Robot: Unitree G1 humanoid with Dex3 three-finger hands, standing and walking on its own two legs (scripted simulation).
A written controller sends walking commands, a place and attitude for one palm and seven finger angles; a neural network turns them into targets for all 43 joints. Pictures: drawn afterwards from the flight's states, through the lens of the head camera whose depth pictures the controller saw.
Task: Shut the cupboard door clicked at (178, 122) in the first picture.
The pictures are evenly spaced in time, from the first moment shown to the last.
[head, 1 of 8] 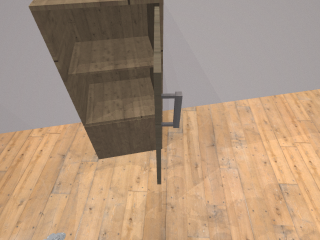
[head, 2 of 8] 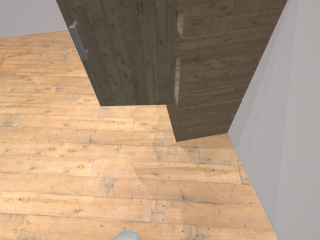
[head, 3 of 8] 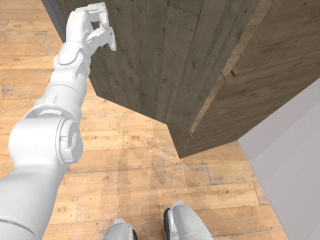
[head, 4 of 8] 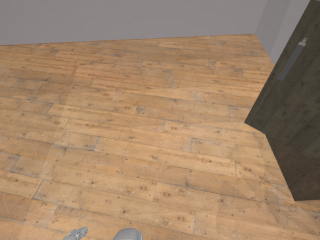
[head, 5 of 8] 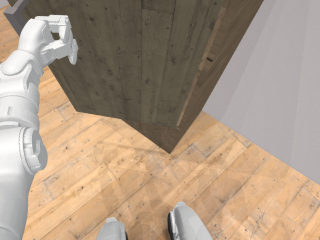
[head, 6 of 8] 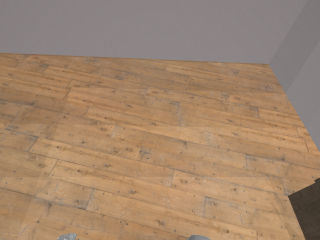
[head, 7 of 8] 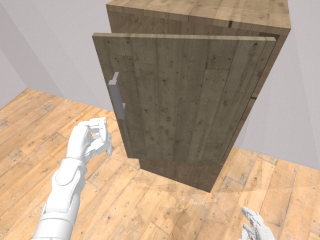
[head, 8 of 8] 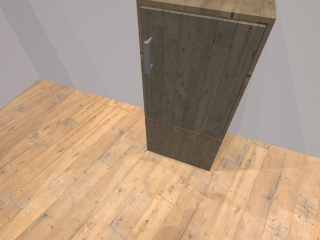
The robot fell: no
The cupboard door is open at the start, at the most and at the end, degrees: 80 80 0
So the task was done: yes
